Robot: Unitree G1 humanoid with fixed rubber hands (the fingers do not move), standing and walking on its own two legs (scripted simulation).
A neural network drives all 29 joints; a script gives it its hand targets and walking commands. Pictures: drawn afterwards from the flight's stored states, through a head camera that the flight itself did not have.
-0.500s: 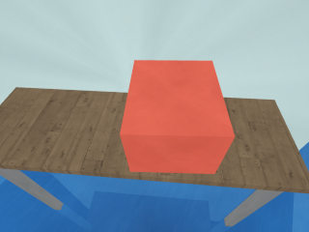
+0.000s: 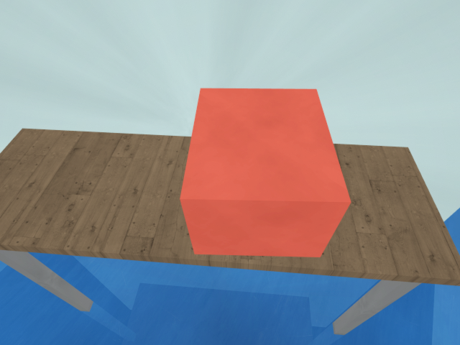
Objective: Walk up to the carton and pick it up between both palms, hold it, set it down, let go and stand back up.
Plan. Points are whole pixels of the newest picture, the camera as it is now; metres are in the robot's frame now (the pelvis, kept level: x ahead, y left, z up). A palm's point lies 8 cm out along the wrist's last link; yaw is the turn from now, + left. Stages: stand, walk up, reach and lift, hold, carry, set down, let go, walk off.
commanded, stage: stand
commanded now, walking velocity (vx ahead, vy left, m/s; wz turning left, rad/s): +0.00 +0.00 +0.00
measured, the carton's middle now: (257, 168) +0.45 -0.03 +0.03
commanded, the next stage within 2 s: none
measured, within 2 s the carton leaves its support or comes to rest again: neither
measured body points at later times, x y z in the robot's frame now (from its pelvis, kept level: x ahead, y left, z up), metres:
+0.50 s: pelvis +0.00 +0.00 +0.00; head +0.01 +0.00 +0.45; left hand +0.00 +0.24 -0.15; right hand -0.01 -0.23 -0.15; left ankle -0.01 +0.11 -0.74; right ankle +0.02 -0.13 -0.74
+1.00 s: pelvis +0.00 +0.00 +0.00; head +0.01 +0.00 +0.45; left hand -0.01 +0.24 -0.15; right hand -0.01 -0.23 -0.16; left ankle -0.01 +0.11 -0.74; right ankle +0.02 -0.13 -0.74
